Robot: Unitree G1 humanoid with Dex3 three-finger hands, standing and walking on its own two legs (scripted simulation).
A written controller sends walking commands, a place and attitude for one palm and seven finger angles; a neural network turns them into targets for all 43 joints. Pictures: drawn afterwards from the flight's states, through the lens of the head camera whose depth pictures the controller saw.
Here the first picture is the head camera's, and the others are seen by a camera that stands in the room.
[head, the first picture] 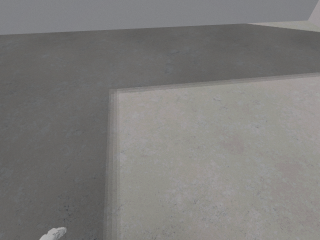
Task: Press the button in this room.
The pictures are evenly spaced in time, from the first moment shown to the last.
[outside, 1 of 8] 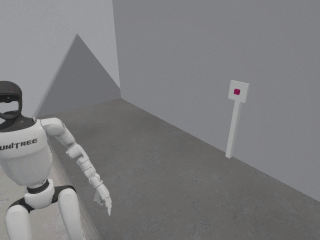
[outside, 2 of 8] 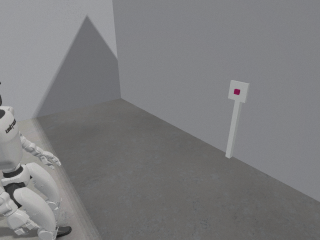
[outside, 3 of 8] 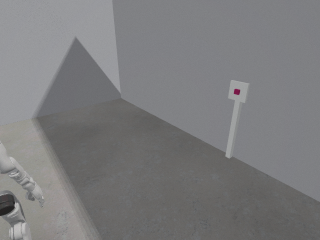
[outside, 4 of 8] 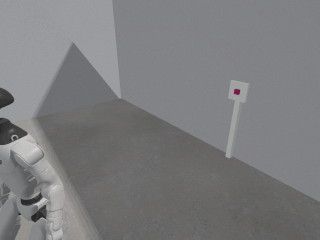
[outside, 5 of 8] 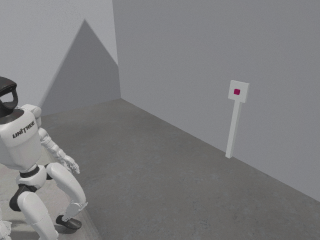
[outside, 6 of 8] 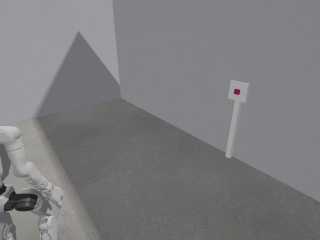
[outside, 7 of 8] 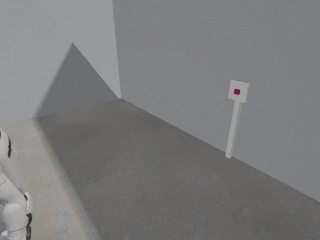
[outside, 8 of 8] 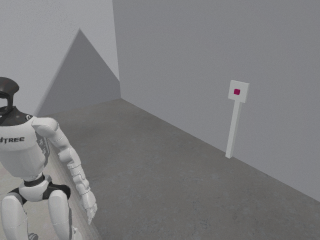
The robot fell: no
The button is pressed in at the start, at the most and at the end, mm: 0 0 0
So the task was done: no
